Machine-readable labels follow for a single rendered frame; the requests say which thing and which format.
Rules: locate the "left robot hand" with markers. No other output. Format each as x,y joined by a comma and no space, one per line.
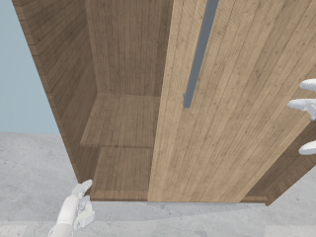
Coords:
70,212

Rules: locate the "right robot hand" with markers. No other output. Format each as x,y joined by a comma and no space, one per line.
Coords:
308,105

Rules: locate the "left robot forearm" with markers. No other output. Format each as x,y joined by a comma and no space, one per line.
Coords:
61,230

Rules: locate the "wardrobe door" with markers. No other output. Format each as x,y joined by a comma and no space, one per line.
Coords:
238,124
285,163

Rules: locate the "handle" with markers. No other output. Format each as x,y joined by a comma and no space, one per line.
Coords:
206,25

